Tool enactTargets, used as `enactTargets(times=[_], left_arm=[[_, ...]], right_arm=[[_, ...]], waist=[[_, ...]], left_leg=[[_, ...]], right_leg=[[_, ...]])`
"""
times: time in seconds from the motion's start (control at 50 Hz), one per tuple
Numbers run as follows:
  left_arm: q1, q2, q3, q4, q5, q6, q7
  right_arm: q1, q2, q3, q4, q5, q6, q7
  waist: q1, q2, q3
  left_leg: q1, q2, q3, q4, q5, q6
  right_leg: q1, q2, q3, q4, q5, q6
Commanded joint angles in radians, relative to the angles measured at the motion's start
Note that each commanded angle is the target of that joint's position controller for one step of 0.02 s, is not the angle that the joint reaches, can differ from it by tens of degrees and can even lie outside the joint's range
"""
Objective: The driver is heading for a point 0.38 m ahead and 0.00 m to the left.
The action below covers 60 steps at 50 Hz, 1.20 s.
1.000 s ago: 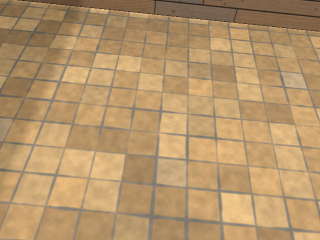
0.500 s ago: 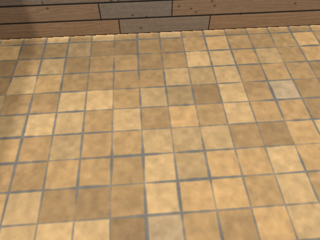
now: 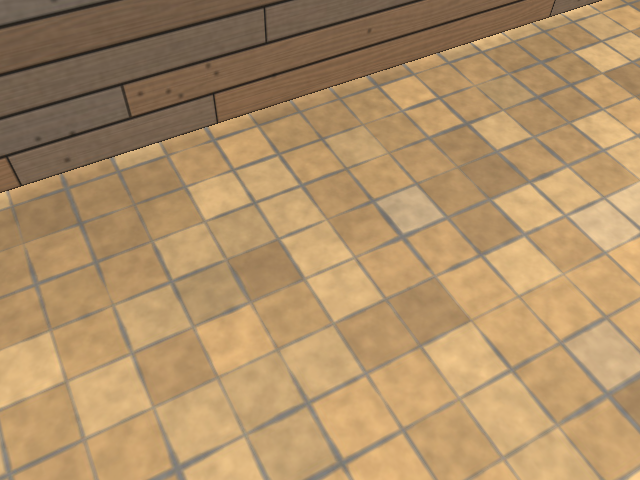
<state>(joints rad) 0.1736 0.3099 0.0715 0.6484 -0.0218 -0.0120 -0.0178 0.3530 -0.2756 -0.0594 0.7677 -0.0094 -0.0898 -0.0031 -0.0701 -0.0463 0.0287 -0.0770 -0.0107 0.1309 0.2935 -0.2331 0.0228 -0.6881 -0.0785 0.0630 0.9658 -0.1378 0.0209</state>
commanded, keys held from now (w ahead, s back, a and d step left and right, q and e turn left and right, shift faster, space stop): w+e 0.18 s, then w+q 0.06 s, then no key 0.76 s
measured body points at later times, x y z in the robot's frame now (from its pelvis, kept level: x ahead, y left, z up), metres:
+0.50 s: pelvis +0.25 -0.07 +0.00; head +0.29 -0.09 +0.45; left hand +0.40 +0.18 -0.11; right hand +0.36 -0.36 -0.11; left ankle +0.39 +0.08 -0.68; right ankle +0.24 -0.14 -0.74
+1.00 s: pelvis +0.35 -0.05 -0.01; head +0.37 -0.06 +0.43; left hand +0.46 +0.20 -0.15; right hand +0.47 -0.32 -0.13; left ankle +0.44 +0.04 -0.74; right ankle +0.24 -0.14 -0.74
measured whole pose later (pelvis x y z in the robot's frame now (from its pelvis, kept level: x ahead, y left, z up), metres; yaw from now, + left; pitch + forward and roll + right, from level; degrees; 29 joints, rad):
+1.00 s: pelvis +0.35 -0.05 -0.01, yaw -12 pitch +0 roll +0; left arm 0.23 0.25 0.04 0.95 0.00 0.04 0.03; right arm 0.08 -0.23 -0.03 0.84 -0.01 -0.02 0.01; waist 0.01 0.00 0.02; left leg -0.37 -0.01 0.02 0.54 -0.17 0.02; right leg -0.09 0.02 0.02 0.50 -0.42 -0.02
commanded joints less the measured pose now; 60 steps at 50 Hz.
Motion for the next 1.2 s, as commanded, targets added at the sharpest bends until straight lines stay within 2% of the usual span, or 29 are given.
enactTargets(times=[0.02, 0.1, 0.14, 0.16, 0.18, 0.2, 0.22, 0.24, 0.26, 0.28, 0.3, 0.32, 0.34, 0.4, 0.48, 0.56, 0.62, 0.64, 0.66, 0.68, 0.7, 0.72, 0.74, 0.78, 0.82, 0.84, 0.9, 1.06, 1.2], left_arm=[[-0.087, 0.011, -0.007, -0.081, 0.000, -0.020, -0.019], [-0.184, 0.011, -0.010, -0.118, -0.005, -0.025, -0.042], [-0.182, 0.033, 0.000, -0.131, -0.002, -0.022, -0.049], [-0.151, 0.054, 0.011, -0.129, 0.002, -0.019, -0.049], [-0.067, 0.085, 0.029, -0.112, 0.003, -0.014, -0.046], [0.090, 0.122, 0.055, -0.071, 0.002, -0.012, -0.035], [0.255, 0.179, 0.079, -0.030, 0.001, -0.004, -0.013], [0.217, 0.277, 0.078, -0.036, 0.001, -0.016, -0.005], [0.238, 0.197, 0.057, -0.055, 0.008, -0.027, -0.007], [0.180, 0.161, 0.042, -0.041, 0.020, -0.039, -0.011], [0.116, 0.132, 0.031, -0.036, 0.017, -0.046, -0.012], [0.057, 0.098, 0.022, -0.037, 0.017, -0.048, -0.012], [0.025, 0.075, 0.013, -0.040, 0.024, -0.050, -0.010], [-0.004, 0.086, 0.012, -0.006, 0.029, -0.065, -0.003], [-0.007, 0.090, 0.009, 0.039, 0.030, -0.053, 0.018], [0.045, 0.098, 0.006, 0.095, 0.030, -0.032, 0.024], [0.039, 0.094, 0.001, 0.126, 0.023, -0.021, 0.022], [0.024, 0.085, -0.003, 0.132, 0.016, -0.017, 0.024], [0.049, 0.069, -0.008, 0.145, 0.016, -0.018, 0.025], [0.105, 0.052, -0.013, 0.147, 0.040, -0.027, 0.025], [0.225, 0.013, -0.023, 0.178, 0.045, -0.032, 0.027], [0.186, 0.027, -0.025, 0.190, 0.042, -0.022, 0.031], [0.154, 0.042, -0.021, 0.183, 0.032, -0.008, 0.033], [0.128, 0.044, -0.019, 0.194, 0.029, 0.030, 0.040], [0.117, 0.092, -0.006, 0.212, 0.026, 0.054, 0.048], [0.122, 0.089, -0.005, 0.224, 0.023, 0.057, 0.048], [0.111, 0.055, -0.012, 0.248, 0.026, 0.051, 0.048], [0.119, 0.035, -0.017, 0.321, 0.027, 0.040, 0.053], [0.137, 0.023, -0.027, 0.373, 0.028, 0.017, 0.055]], right_arm=[[-0.062, -0.170, -0.043, -0.055, 0.006, -0.009, -0.008], [-0.022, -0.201, -0.053, -0.017, 0.024, 0.007, -0.010], [-0.027, -0.223, -0.061, -0.009, 0.033, 0.019, -0.011], [-0.030, -0.240, -0.066, -0.009, 0.038, 0.025, -0.015], [-0.036, -0.253, -0.070, -0.010, 0.042, 0.032, -0.019], [-0.032, -0.237, -0.062, -0.006, 0.047, 0.035, -0.021], [-0.008, -0.180, -0.035, -0.014, 0.022, 0.028, -0.020], [0.107, -0.042, 0.013, -0.055, -0.005, 0.005, -0.001], [0.004, -0.152, -0.008, -0.047, 0.033, -0.021, 0.008], [-0.095, -0.189, -0.020, -0.079, 0.063, -0.030, 0.010], [-0.111, -0.176, -0.015, -0.076, 0.047, -0.032, 0.002], [-0.111, -0.173, -0.019, -0.062, 0.020, -0.026, -0.006], [-0.081, -0.173, -0.023, -0.051, 0.015, -0.012, -0.006], [-0.028, -0.116, -0.012, -0.026, 0.007, 0.026, -0.011], [-0.113, -0.070, 0.005, -0.042, 0.001, 0.032, -0.011], [-0.207, -0.078, 0.005, -0.060, 0.009, 0.029, 0.004], [-0.224, -0.099, -0.004, -0.068, -0.002, 0.027, 0.011], [-0.197, -0.100, -0.006, -0.059, -0.007, 0.025, 0.013], [-0.171, -0.119, -0.012, -0.049, -0.014, 0.021, 0.010], [-0.166, -0.177, -0.022, -0.054, -0.023, 0.018, 0.002], [-0.177, -0.158, -0.015, -0.049, -0.028, 0.027, -0.003], [-0.176, -0.071, 0.001, -0.045, -0.013, 0.043, -0.004], [-0.191, -0.048, 0.012, -0.038, -0.006, 0.053, 0.001], [-0.269, -0.073, 0.006, -0.043, 0.000, 0.062, 0.014], [-0.271, -0.092, -0.001, -0.041, 0.002, 0.051, 0.024], [-0.266, -0.093, -0.003, -0.031, 0.001, 0.047, 0.025], [-0.278, -0.071, -0.001, -0.003, 0.001, 0.048, 0.016], [-0.315, -0.066, -0.008, 0.055, 0.006, 0.075, -0.006], [-0.320, -0.063, -0.012, 0.108, 0.006, 0.091, -0.023]], waist=[[0.004, 0.111, 0.024], [-0.017, 0.106, 0.059], [0.008, 0.121, 0.041], [0.035, 0.141, 0.007], [0.088, 0.150, -0.047], [0.176, 0.122, -0.132], [0.242, 0.021, -0.225], [0.104, -0.217, -0.333], [0.194, -0.090, -0.408], [0.188, -0.060, -0.248], [0.140, 0.000, -0.165], [0.104, 0.015, -0.122], [0.068, 0.002, -0.112], [0.023, 0.007, -0.109], [0.045, -0.022, -0.102], [0.095, -0.024, -0.100], [0.088, -0.031, -0.083], [0.063, -0.023, -0.087], [0.052, 0.010, -0.098], [0.090, 0.086, -0.147], [0.142, 0.195, -0.230], [0.099, 0.206, -0.252], [0.096, 0.195, -0.226], [0.116, 0.157, -0.152], [0.091, 0.101, -0.131], [0.088, 0.078, -0.135], [0.085, 0.071, -0.139], [0.083, 0.045, -0.063], [0.078, 0.043, -0.016]], left_leg=[[0.035, 0.261, -0.097, -0.133, 0.288, 0.140], [0.107, 0.286, -0.025, -0.114, 0.351, 0.118], [0.150, 0.292, 0.015, -0.038, 0.581, 0.098], [0.166, 0.291, 0.035, 0.038, 0.766, 0.089], [0.161, 0.282, 0.055, 0.170, 0.912, 0.077], [0.063, 0.255, 0.075, 0.361, 0.908, 0.055], [-0.195, 0.217, 0.067, 0.646, 0.545, 0.022], [-0.591, 0.028, -0.023, 0.989, -0.360, -0.030], [-0.653, 0.026, -0.205, 1.092, -0.360, -0.030], [-0.699, 0.065, -0.196, 1.084, -0.278, -0.026], [-0.655, 0.110, -0.186, 1.010, -0.203, -0.026], [-0.602, 0.135, -0.181, 0.943, -0.171, -0.036], [-0.527, 0.148, -0.186, 0.911, -0.148, -0.042], [-0.432, 0.132, -0.165, 0.798, -0.067, -0.079], [-0.399, 0.109, -0.149, 0.528, 0.146, -0.087], [-0.364, 0.083, -0.158, 0.351, 0.248, -0.073], [-0.345, 0.066, -0.161, 0.271, 0.163, -0.036], [-0.290, 0.056, -0.152, 0.197, 0.206, -0.017], [-0.193, 0.069, -0.169, 0.112, 0.415, 0.007], [-0.058, 0.156, -0.247, 0.162, 0.798, 0.044], [0.096, 0.249, -0.337, 0.220, 0.915, 0.157], [0.097, 0.274, -0.379, 0.208, 0.833, 0.207], [0.058, 0.267, -0.389, 0.185, 0.696, 0.206], [-0.061, 0.201, -0.344, 0.173, 0.484, 0.146], [-0.118, 0.136, -0.269, 0.201, 0.459, 0.096], [-0.100, 0.115, -0.239, 0.208, 0.454, 0.085], [-0.067, 0.104, -0.224, 0.222, 0.470, 0.081], [-0.065, 0.078, -0.207, 0.196, 0.302, 0.068], [-0.047, 0.059, -0.199, 0.176, 0.210, 0.047]], right_leg=[[-0.027, -0.017, -0.019, -0.156, 0.132, -0.008], [0.009, 0.002, -0.077, -0.290, 0.115, -0.048], [0.073, 0.039, -0.119, -0.327, 0.031, -0.086], [0.141, 0.074, -0.149, -0.331, -0.022, -0.108], [0.257, 0.115, -0.173, -0.344, -0.055, -0.136], [0.510, 0.150, -0.164, -0.418, 0.017, -0.176], [0.838, 0.031, 0.030, -0.430, 0.033, -0.229], [1.104, -0.256, 0.605, -0.528, -0.125, -0.403], [1.076, -0.307, 0.719, -0.642, -0.109, -0.421], [0.948, -0.274, 0.525, -0.637, 0.109, -0.376], [0.801, -0.223, 0.366, -0.618, 0.325, -0.335], [0.687, -0.177, 0.262, -0.619, 0.456, -0.305], [0.602, -0.150, 0.201, -0.645, 0.523, -0.294], [0.488, -0.124, 0.092, -0.696, 0.691, -0.298], [0.483, -0.058, -0.027, -0.695, 0.686, -0.247], [0.556, -0.086, 0.000, -0.673, 0.589, -0.233], [0.594, -0.112, 0.048, -0.593, 0.539, -0.223], [0.587, -0.097, 0.051, -0.546, 0.492, -0.202], [0.567, -0.055, 0.045, -0.496, 0.417, -0.159], [0.511, 0.015, 0.018, -0.431, 0.268, -0.110], [0.407, 0.061, 0.001, -0.392, 0.007, -0.054], [0.398, 0.071, -0.006, -0.373, -0.163, -0.022], [0.389, 0.064, -0.002, -0.388, -0.212, -0.016], [0.444, 0.060, 0.000, -0.495, -0.149, -0.022], [0.500, 0.053, 0.005, -0.520, -0.011, -0.045], [0.490, 0.050, 0.010, -0.512, 0.008, -0.060], [0.500, 0.040, 0.012, -0.520, 0.067, -0.058], [0.453, 0.039, 0.004, -0.560, -0.029, -0.058], [0.406, 0.036, 0.002, -0.596, -0.119, -0.058]])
